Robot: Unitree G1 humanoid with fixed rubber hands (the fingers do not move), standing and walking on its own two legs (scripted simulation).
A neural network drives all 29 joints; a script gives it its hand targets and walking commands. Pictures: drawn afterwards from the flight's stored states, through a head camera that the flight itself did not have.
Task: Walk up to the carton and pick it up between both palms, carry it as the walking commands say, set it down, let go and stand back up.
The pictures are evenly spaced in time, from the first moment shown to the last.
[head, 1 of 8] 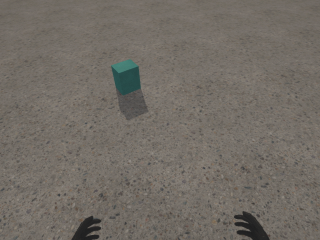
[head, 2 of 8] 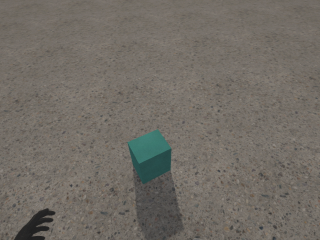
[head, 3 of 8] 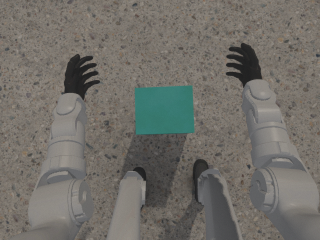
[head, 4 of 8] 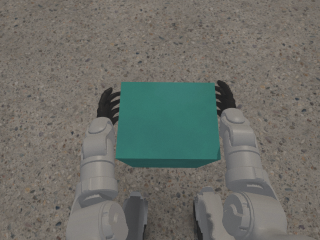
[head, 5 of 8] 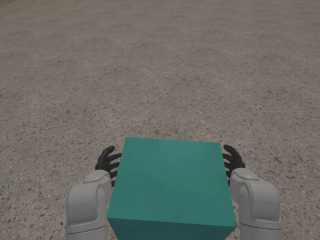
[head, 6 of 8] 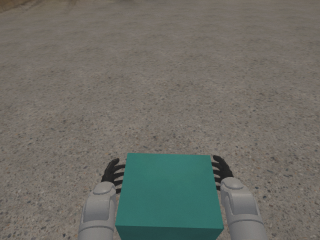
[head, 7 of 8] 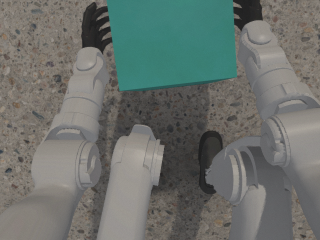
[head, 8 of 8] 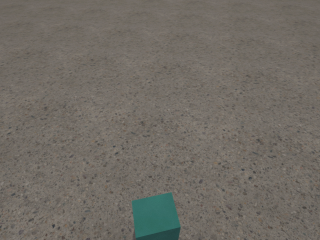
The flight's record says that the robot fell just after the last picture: no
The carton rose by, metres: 0.66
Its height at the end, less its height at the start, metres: +0.00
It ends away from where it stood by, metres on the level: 0.08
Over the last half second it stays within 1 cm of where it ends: yes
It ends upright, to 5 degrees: yes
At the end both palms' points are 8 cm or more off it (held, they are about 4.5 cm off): yes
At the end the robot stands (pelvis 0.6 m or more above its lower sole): yes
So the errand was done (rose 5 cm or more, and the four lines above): yes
